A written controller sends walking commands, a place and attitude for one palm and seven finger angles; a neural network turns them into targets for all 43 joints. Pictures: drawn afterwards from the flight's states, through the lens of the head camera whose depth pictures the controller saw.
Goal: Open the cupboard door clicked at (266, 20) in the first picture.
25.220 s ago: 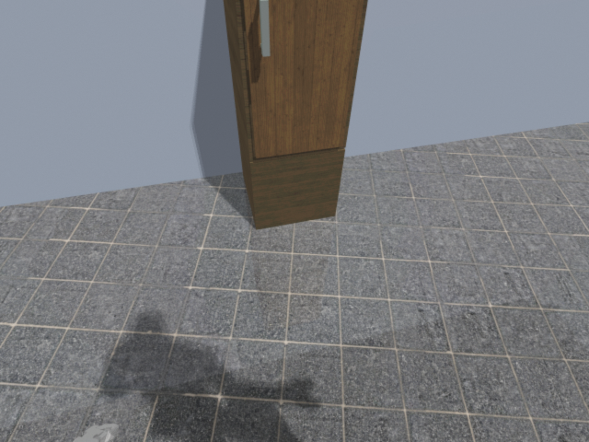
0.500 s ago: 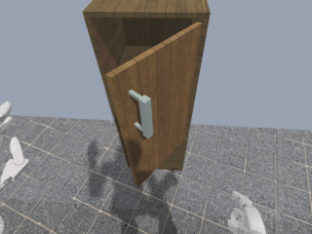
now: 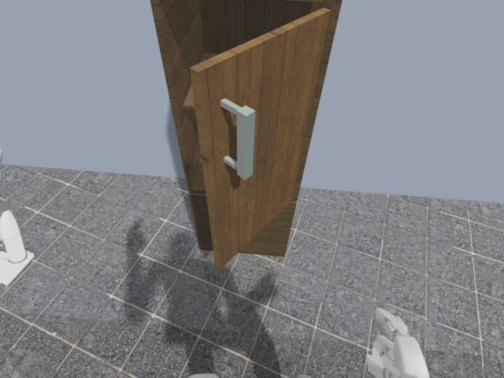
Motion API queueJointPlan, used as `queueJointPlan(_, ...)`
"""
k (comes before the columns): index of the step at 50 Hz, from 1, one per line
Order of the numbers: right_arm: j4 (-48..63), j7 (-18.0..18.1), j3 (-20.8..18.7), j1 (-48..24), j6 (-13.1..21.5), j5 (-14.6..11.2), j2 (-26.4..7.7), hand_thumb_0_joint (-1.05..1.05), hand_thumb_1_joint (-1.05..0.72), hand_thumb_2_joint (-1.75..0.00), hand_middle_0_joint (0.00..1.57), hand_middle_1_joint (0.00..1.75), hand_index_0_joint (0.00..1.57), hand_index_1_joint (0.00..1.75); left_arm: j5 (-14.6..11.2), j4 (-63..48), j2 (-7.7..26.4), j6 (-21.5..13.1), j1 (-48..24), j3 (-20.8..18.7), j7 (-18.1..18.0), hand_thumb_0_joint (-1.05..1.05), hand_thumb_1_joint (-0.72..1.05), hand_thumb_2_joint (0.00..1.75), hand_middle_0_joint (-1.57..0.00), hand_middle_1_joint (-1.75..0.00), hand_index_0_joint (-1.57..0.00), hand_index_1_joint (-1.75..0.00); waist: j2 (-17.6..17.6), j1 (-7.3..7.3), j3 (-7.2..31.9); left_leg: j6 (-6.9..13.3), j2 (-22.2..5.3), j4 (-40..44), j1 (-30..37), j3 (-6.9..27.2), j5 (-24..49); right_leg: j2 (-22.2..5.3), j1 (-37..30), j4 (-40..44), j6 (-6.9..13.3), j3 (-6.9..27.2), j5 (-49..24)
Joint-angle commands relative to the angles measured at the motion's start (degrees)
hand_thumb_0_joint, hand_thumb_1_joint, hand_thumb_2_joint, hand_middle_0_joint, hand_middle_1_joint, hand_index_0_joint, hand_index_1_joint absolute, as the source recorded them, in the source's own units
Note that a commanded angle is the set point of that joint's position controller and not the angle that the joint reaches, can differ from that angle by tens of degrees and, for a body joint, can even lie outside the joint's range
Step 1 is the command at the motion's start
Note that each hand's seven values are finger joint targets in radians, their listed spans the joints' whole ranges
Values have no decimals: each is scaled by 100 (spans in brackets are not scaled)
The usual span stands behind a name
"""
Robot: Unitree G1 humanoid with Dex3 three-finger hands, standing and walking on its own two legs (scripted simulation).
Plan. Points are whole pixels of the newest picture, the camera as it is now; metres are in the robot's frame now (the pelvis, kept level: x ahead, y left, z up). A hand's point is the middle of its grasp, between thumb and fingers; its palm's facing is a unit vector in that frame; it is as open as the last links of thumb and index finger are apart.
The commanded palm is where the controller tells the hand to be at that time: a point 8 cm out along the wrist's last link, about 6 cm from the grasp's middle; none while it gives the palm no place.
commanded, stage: step back with the hand held close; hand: left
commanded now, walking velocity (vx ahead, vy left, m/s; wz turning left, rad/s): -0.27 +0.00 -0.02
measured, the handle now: (236, 140) +0.46 +0.07 +0.14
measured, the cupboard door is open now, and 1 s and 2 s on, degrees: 53 53 53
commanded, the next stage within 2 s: stop stepping back and stand still in 0.40 s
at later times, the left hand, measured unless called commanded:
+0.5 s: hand (28, 352) +0.11 +0.21 +0.18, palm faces +0.35 -0.81 -0.48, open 7.4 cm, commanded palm +0.04 +0.26 +0.20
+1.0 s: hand out of the picture +0.00 +0.21 +0.18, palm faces +0.40 -0.79 -0.46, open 7.4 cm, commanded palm -0.04 +0.25 +0.20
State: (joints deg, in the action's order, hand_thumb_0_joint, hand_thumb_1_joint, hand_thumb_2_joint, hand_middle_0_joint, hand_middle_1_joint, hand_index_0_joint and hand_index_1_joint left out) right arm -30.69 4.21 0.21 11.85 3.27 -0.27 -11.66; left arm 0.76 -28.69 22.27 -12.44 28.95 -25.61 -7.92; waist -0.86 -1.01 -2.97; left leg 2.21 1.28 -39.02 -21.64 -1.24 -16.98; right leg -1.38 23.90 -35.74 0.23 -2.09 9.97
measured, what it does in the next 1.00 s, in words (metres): walks backwards: right foot, then left foot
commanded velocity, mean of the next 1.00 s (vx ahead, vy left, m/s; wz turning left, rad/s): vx -0.07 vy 0.04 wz -0.02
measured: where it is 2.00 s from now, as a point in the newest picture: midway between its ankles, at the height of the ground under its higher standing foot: outside the picture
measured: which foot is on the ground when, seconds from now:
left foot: down 0.00-0.50, up 0.52-0.64, down 0.66-0.86, up 0.88-1.00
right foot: down 0.00-0.14, up 0.16-0.44, down 0.46-1.00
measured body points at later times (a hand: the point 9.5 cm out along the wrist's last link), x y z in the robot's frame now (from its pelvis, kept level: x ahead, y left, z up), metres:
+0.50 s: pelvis -0.12 -0.03 +0.01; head -0.06 -0.02 +0.45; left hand +0.09 +0.25 +0.20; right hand +0.07 -0.25 -0.08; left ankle +0.04 +0.10 -0.72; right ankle -0.24 -0.14 -0.72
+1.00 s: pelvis -0.19 -0.05 +0.02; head -0.20 -0.04 +0.47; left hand -0.02 +0.25 +0.21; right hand -0.06 -0.30 -0.07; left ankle -0.17 +0.07 -0.67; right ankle -0.21 -0.13 -0.72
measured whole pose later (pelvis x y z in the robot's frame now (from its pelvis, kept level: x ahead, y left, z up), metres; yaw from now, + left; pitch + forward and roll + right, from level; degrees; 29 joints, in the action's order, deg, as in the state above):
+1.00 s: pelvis -0.19 -0.05 +0.02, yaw -1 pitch +1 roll +1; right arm -37.7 3.9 -0.1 16.6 4.8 0.2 -12.2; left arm -1.2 -26.8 22.3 -13.0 34.4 -22.9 -7.4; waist -1.7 0.2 3.9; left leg -0.3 0.4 -51.0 -25.7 -1.0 -17.2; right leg 0.8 11.5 -27.9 3.1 -3.0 17.1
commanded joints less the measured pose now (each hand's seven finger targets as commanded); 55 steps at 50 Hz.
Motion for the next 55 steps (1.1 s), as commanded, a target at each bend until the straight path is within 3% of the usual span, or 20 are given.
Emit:
queueJointPlan(1, 671, 9, -326, -312, 328, 37, -725, 0, -90, -90, 20, 30, 20, 30, -127, -1267, 1188, -380, -488, -571, -193, 0, 90, 90, -20, -30, -20, -30, -870, 134, 574, -119, -86, -829, 61, 174, -1053, -1446, 401, 2149, 609, 1872, 2037)
queueJointPlan(5, 625, 74, -211, -422, 286, 68, -677, 0, -90, -90, 20, 30, 20, 30, -203, -1396, 1293, -364, -275, -700, -261, 0, 90, 90, -20, -30, -20, -30, -268, 186, 665, -109, -249, 253, 643, 260, -830, -1068, 653, 1536, 346, 818, 1742)
queueJointPlan(8, 786, 143, -291, -516, 447, 160, -827, 0, -90, -90, 20, 30, 20, 30, -115, -1819, 1271, -539, -272, -939, -314, 0, 90, 90, -20, -30, -20, -30, 2543, 129, 518, 727, -2133, 3350, -2017, 2858, -2598, 462, -1067, -2635, -157, 171, 1449)
queueJointPlan(10, 600, 90, -367, -443, 574, 147, -625, 0, -90, -90, 20, 30, 20, 30, -96, -1617, 1420, -563, -300, -1043, -307, 0, 90, 90, -20, -30, -20, -30, 1454, 153, 617, 810, -2181, 3181, -1704, 2483, -1889, 394, -713, -3794, -105, 611, 1623)
queueJointPlan(12, 514, 14, -443, -480, 691, 62, -723, 0, -90, -90, 20, 30, 20, 30, -198, -1411, 1228, -486, -65, -932, -299, 0, 90, 90, -20, -30, -20, -30, 802, 79, 714, 756, -1791, 2474, -580, 1802, -709, 352, -183, -3039, -139, 472, 1726)
queueJointPlan(19, 130, -64, -329, -438, 863, 131, -791, 0, -90, -90, 20, 30, 20, 30, -373, -1445, 873, -273, -21, -298, -211, 0, 90, 90, -20, -30, -20, -30, 1615, 114, 1105, 280, -1334, 2599, 962, 1107, 787, 473, -872, 487, -20, -123, 1689)
queueJointPlan(22, 145, -78, -293, -587, 758, 82, -716, 0, -90, -90, 20, 30, 20, 30, -431, -1614, 1332, -402, -135, -565, -116, 0, 90, 90, -20, -30, -20, -30, 610, 31, 1429, -51, -921, 1553, 1378, 529, 1781, -49, -1061, 1929, 199, 356, -197)
queueJointPlan(23, 216, -55, -263, -734, 686, 50, -616, 0, -90, -90, 20, 30, 20, 30, -451, -1647, 1647, -446, -80, -815, -119, 0, 90, 90, -20, -30, -20, -30, -331, -2, 1493, -225, -544, 819, 1231, 52, 1133, -699, -928, 1942, 341, 913, -1274)
queueJointPlan(25, 325, -18, -132, -1037, 690, 25, -441, 0, -90, -90, 20, 30, 20, 30, -405, -1588, 1971, -554, 30, -1216, -191, 0, 90, 90, -20, -30, -20, -30, -694, -163, 1430, -361, -87, -709, -80, -75, -648, -1556, -1277, 1593, 527, 1220, -3715)
queueJointPlan(27, 532, 38, -149, -928, 607, -105, -459, 0, -90, -90, 20, 30, 20, 30, -353, -1324, 1789, -369, 646, -1258, -127, 0, 90, 90, -20, -30, -20, -30, -1370, -111, 1657, -283, 40, -984, -958, -77, -635, -1367, -2506, 790, 147, 725, -6019)
queueJointPlan(31, 451, 106, -53, -752, 446, -6, -550, 0, -90, -90, 20, 30, 20, 30, -447, -1269, 1359, -182, 908, -1013, -139, 0, 90, 90, -20, -30, -20, -30, -22, 216, 1343, -194, 45, 612, 533, -358, 1268, -878, -1614, 595, 265, 305, -3938)
queueJointPlan(33, 384, 123, -152, -504, 525, -21, -809, 0, -90, -90, 20, 30, 20, 30, -516, -1229, 1283, -168, 754, -823, -165, 0, 90, 90, -20, -30, -20, -30, 539, 228, 1487, 87, -526, 1113, 1575, 166, 3544, -406, -1114, 150, -141, 172, -2681)
queueJointPlan(36, 404, 66, -238, -238, 672, -13, -892, 0, -90, -90, 20, 30, 20, 30, -420, -933, 1241, -172, 500, -621, -170, 0, 90, 90, -20, -30, -20, -30, 1139, 153, 1253, 474, -1377, 1491, 1980, 1269, 4181, 129, -204, -109, -203, 107, 1537)
queueJointPlan(41, 490, 40, -217, -484, 646, 52, -860, 0, -90, -90, 20, 30, 20, 30, -301, -1053, 1227, -183, 126, -590, -164, 0, 90, 90, -20, -30, -20, -30, 911, 115, 663, 150, -910, 2149, -305, 775, -457, -68, -1760, 952, 89, 90, 1123)
queueJointPlan(42, 551, 15, -237, -492, 589, 50, -806, 0, -90, -90, 20, 30, 20, 30, -294, -1055, 1265, -187, 169, -604, -162, 0, 90, 90, -20, -30, -20, -30, 360, 169, 566, -48, -491, 1526, -339, 511, -872, -398, -1467, 1579, 298, 562, 1492)
queueJointPlan(44, 487, -21, -356, -552, 434, 34, -836, 0, -90, -90, 20, 30, 20, 30, -325, -1118, 1353, -213, 215, -666, -148, 0, 90, 90, -20, -30, -20, -30, -1107, 57, 215, -304, 20, -1445, -319, 280, -529, -1923, 19, 3035, 1003, 2799, 3251)
queueJointPlan(46, 277, -4, -312, -411, 472, 63, -810, 0, -90, -90, 20, 30, 20, 30, -316, -900, 1181, -288, 63, -540, -116, 0, 90, 90, -20, -30, -20, -30, -552, 224, 52, -317, -206, -2269, -789, 358, -197, -1791, -45, 2784, 919, 2129, 2122)
queueJointPlan(49, 262, 75, -201, -436, 534, 61, -636, 0, -90, -90, 20, 30, 20, 30, -201, -658, 1171, -399, -444, -405, -115, 0, 90, 90, -20, -30, -20, -30, -236, 222, 176, -205, -472, -777, -416, 75, -70, -1330, -578, 2230, 704, 1068, 1011)
queueJointPlan(53, 176, 203, -222, -247, 715, 109, -652, 0, -90, -90, 20, 30, 20, 30, -162, -490, 1034, -359, -404, -340, -236, 0, 90, 90, -20, -30, -20, -30, -126, 109, 462, -25, -214, 1137, 727, -407, 5, -1064, -875, 1827, 601, 1045, 998)
queueJointPlan(55, 271, 219, -268, -199, 772, 101, -765, 0, -90, -90, 20, 30, 20, 30, -210, -835, 1042, -381, -367, -331, -242, 0, 90, 90, -20, -30, -20, -30, 392, 122, 657, 117, -555, 1755, 1221, 92, 116, -628, -882, 1058, 303, 755, 688)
